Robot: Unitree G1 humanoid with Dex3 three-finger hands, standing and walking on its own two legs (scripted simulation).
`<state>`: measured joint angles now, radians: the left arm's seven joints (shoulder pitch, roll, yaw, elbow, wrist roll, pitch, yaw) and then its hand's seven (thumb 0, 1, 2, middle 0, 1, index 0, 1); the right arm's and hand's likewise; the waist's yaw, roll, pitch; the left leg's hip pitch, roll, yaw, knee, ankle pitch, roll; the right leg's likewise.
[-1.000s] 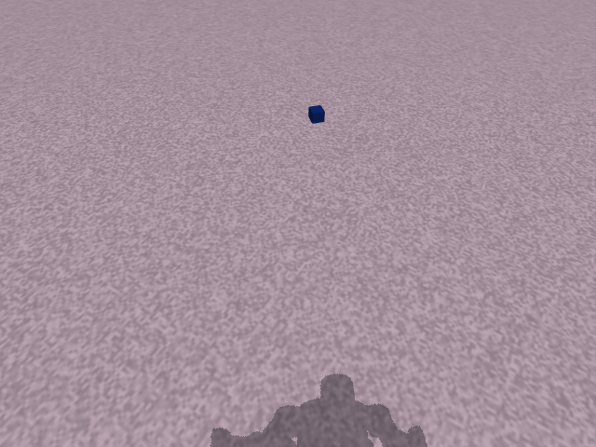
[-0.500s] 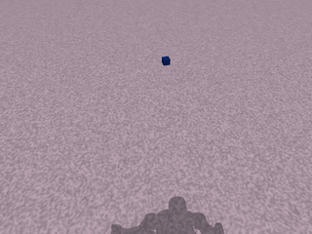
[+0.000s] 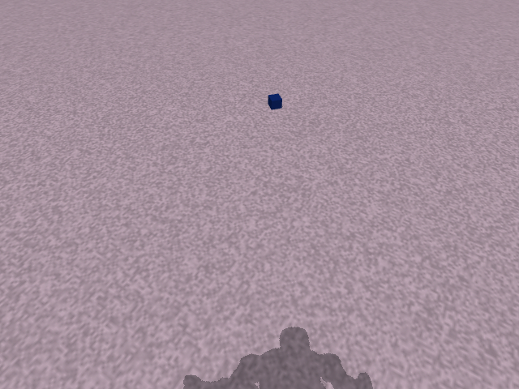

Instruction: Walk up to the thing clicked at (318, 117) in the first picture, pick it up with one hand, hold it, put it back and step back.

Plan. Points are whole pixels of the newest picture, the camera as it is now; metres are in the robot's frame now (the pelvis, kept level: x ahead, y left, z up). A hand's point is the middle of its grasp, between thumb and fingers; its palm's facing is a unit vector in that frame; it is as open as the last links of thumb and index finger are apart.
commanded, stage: stand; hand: left
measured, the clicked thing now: (274, 101) +2.05 -0.13 -0.75
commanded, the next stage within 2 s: walk up in 0.12 s
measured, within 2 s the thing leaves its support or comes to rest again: neither
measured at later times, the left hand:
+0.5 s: hand (139, 360) +0.21 +0.22 -0.14, palm faces -0.11 -0.89 -0.44, open 7.4 cm
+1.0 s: hand (190, 270) +0.41 +0.17 -0.18, palm faces -0.14 -0.93 -0.34, open 7.4 cm
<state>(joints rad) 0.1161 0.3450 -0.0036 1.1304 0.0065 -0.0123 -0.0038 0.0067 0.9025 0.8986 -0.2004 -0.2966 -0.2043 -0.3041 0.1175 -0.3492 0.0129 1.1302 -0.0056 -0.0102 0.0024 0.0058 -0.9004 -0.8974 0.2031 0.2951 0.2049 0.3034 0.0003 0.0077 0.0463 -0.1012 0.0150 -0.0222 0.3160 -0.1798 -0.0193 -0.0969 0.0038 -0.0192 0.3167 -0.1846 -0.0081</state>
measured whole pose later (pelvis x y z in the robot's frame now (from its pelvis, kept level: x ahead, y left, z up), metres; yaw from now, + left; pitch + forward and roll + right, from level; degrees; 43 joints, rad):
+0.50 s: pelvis +0.09 -0.08 -0.03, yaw -7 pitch -3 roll +0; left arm 0.21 0.46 0.09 0.98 0.03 -0.06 -0.10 0.01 0.90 0.90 -0.20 -0.30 -0.20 -0.30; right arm 0.27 -0.48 -0.10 1.04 -0.05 -0.03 0.06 0.01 -0.90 -0.90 0.21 0.30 0.21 0.30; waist -0.01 0.06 0.01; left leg -0.05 0.15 0.04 0.63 -0.49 0.02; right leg -0.35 -0.05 -0.07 0.64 -0.22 0.00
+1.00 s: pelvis +0.36 -0.11 -0.03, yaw -8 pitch -1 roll +0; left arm 0.32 0.43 0.04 0.96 -0.02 -0.05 -0.04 0.01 0.90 0.90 -0.20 -0.30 -0.20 -0.30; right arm 0.13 -0.38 -0.08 0.89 -0.04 -0.08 0.09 0.01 -0.90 -0.90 0.20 0.30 0.20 0.30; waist 0.03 -0.06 0.08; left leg -0.42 0.07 0.09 0.62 -0.19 0.00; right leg -0.11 -0.02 0.01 0.91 -0.50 -0.04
